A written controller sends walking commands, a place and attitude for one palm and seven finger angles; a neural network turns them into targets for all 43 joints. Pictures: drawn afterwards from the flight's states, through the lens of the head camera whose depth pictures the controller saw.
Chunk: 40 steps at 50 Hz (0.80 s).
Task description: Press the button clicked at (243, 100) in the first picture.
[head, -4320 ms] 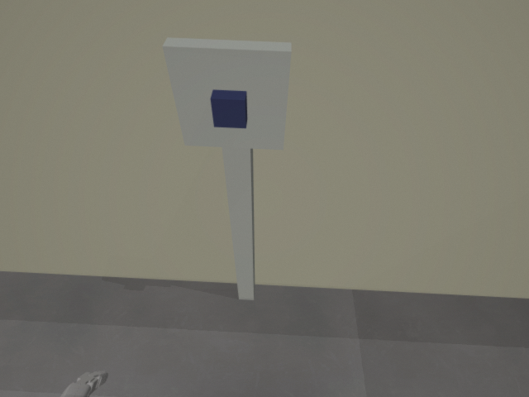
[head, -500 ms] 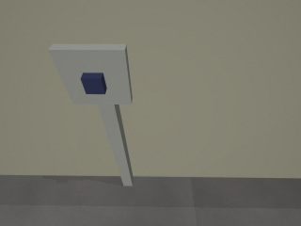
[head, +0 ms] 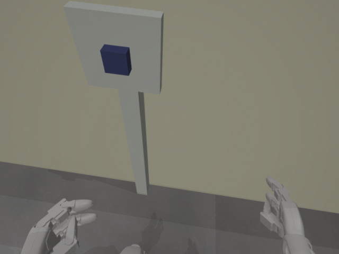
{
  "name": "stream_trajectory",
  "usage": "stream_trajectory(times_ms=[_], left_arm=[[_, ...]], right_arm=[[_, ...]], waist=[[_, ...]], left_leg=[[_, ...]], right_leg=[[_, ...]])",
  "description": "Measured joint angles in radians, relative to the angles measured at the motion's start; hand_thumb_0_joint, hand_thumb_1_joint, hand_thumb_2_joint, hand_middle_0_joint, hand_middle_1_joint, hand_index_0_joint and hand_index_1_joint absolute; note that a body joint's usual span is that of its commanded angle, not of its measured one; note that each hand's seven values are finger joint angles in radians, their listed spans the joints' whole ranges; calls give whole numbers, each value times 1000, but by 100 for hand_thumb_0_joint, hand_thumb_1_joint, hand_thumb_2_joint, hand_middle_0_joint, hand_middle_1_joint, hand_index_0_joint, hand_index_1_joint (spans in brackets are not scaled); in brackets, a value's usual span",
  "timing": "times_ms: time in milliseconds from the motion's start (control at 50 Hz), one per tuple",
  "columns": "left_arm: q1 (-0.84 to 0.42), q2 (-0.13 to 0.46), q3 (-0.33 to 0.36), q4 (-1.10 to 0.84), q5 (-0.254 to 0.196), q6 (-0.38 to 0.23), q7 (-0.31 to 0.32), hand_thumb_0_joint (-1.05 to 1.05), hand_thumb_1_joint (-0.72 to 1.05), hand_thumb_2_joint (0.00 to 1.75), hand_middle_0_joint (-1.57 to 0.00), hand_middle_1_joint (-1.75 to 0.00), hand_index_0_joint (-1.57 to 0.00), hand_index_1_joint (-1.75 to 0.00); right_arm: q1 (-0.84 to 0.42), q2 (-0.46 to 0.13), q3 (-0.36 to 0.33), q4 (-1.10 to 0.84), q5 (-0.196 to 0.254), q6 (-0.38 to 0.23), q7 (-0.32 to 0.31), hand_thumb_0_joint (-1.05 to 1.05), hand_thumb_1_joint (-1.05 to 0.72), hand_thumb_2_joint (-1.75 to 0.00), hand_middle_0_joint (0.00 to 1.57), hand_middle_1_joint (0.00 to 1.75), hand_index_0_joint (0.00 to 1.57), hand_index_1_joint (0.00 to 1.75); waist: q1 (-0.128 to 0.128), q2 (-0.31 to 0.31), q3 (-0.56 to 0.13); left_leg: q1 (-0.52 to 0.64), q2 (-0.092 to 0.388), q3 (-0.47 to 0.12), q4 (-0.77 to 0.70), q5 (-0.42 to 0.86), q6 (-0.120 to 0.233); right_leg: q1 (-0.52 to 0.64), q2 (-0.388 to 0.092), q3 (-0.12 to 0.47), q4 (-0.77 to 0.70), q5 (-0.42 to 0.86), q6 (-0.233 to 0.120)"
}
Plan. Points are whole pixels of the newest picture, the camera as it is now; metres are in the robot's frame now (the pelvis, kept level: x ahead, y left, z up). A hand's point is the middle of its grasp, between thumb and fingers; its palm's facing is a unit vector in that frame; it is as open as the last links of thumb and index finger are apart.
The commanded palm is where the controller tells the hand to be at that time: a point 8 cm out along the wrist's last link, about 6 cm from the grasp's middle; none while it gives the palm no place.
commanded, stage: raise the hand and make a fist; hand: left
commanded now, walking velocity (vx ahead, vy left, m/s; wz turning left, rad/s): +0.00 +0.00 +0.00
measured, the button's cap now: (117, 59) +0.47 +0.18 +0.20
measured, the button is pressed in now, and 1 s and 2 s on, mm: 0 0 0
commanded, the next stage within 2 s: aim a knuckle at the button in 1.52 s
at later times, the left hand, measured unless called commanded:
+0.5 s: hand (61, 196) +0.19 +0.22 +0.11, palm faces +0.04 -1.00 -0.08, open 3.1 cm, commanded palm +0.16 +0.27 +0.12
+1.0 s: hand (47, 157) +0.23 +0.24 +0.17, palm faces +0.02 -0.99 -0.10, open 3.1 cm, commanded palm +0.20 +0.29 +0.19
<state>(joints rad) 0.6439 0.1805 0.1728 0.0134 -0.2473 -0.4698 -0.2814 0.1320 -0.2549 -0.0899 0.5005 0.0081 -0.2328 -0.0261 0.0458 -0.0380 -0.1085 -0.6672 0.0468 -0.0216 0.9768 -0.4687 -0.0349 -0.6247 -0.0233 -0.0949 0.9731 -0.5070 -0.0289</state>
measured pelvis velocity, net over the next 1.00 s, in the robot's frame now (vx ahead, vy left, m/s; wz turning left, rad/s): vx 0.01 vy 0.03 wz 0.00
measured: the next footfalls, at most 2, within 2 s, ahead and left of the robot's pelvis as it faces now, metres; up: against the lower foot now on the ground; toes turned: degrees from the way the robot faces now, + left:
none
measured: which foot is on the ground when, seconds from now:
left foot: down 0.00-1.00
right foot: down 0.00-1.00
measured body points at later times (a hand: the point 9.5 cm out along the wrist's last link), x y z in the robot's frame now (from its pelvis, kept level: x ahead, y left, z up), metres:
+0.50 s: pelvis -0.01 +0.03 +0.02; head +0.01 +0.02 +0.47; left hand +0.18 +0.27 +0.12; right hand +0.13 -0.22 -0.07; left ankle +0.01 +0.14 -0.68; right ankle -0.01 -0.10 -0.68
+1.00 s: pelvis +0.01 +0.03 +0.04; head -0.01 +0.02 +0.49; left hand +0.22 +0.29 +0.18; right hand +0.20 -0.18 -0.01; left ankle +0.01 +0.14 -0.68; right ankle -0.01 -0.10 -0.68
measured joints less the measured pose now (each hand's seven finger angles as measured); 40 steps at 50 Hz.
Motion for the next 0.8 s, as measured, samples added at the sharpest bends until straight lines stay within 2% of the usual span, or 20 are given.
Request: stream_trajectory(times_ms=[60,100,120,160,220,260,300,340,400,460,500,600,720,800], left_arm=[[-16,8,15,-87,-22,-70,21,2,90,90,-72,-86,-71,-86],[-82,9,7,-121,-37,-100,0,2,90,90,-77,-92,-76,-92],[-124,12,-1,-130,-41,-96,-19,2,90,90,-79,-95,-79,-95],[-201,27,-19,-132,-38,-42,-63,2,90,91,-85,-101,-84,-101],[-252,56,-29,-110,-32,121,-105,1,90,90,-93,-110,-93,-110],[-234,65,-19,-109,-40,231,-89,1,90,90,-98,-116,-98,-116],[-192,62,4,-132,-57,291,-40,1,90,90,-104,-122,-104,-122],[-151,56,32,-166,-66,292,17,1,90,90,-109,-128,-109,-128],[-116,51,63,-214,-60,233,78,2,90,90,-117,-136,-116,-136],[-122,52,55,-232,-47,179,79,1,90,90,-122,-142,-122,-142],[-139,51,30,-227,-41,173,57,1,90,90,-125,-144,-124,-144],[-184,74,-10,-207,-25,241,21,1,90,90,-128,-148,-128,-148],[-227,94,54,-246,-51,296,63,2,90,90,-130,-150,-130,-150],[-274,89,68,-254,-54,345,52,1,90,90,-130,-150,-130,-150]], right_arm=[[1,2,23,17,-4,-7,-10,1,-91,-90,20,30,20,30],[-2,9,50,36,1,-13,-14,1,-91,-90,20,30,20,30],[-2,17,64,44,5,-13,-16,1,-91,-90,20,30,20,30],[7,40,91,58,14,-5,-18,1,-91,-90,20,30,20,30],[45,80,114,65,30,28,-23,1,-91,-90,20,30,20,30],[83,97,118,61,36,50,-30,1,-91,-90,20,30,20,30],[122,101,112,57,38,59,-37,1,-91,-90,20,30,20,30],[157,94,101,58,36,58,-41,1,-91,-90,20,30,20,30],[192,67,86,68,31,43,-38,1,-91,-90,20,30,20,30],[197,29,81,83,32,20,-34,1,-91,-90,20,30,20,30],[187,7,81,90,36,2,-36,1,-91,-90,20,30,20,30],[147,2,86,85,44,-29,-47,1,-91,-90,20,30,20,30],[124,31,109,59,46,-44,-46,1,-91,-90,20,30,20,30],[116,30,130,55,46,-48,-38,1,-91,-90,20,30,20,30]], waist=[[18,27,-3],[18,52,3],[15,62,8],[2,75,13],[-29,81,8],[-52,81,4],[-65,81,2],[-67,76,2],[-57,70,7],[-47,74,19],[-46,80,26],[-50,76,25],[-41,69,13],[-23,82,10]], left_leg=[[-47,1,-32,55,-16,0],[-72,2,-48,85,-22,0],[-80,3,-51,94,-23,0],[-82,5,-48,92,-17,-1],[-47,6,-18,43,3,3],[-5,5,6,-5,18,10],[38,5,26,-49,31,17],[70,3,37,-79,39,21],[88,-1,35,-95,46,25],[89,-6,24,-92,48,31],[91,-10,18,-91,50,36],[126,-15,28,-124,62,44],[202,-15,32,-179,72,43],[244,-19,25,-209,79,45]], right_leg=[[-23,3,-30,29,-12,-3],[-36,4,-44,45,-16,-3],[-41,5,-47,50,-15,-3],[-46,7,-43,46,-6,-2],[-29,7,-15,9,18,6],[0,6,7,-28,35,13],[33,6,25,-64,51,19],[60,6,35,-93,62,22],[84,2,33,-115,71,27],[97,-2,21,-126,76,32],[106,-5,15,-134,80,36],[137,-9,24,-167,96,43],[215,-7,26,-228,112,44],[265,-9,18,-269,121,47]])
